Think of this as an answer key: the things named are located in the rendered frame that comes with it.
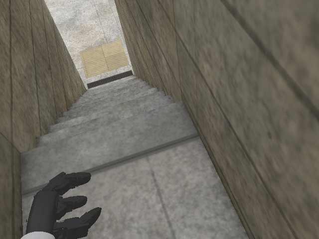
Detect stairs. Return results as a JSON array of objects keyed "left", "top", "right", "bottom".
[{"left": 36, "top": 75, "right": 174, "bottom": 147}]

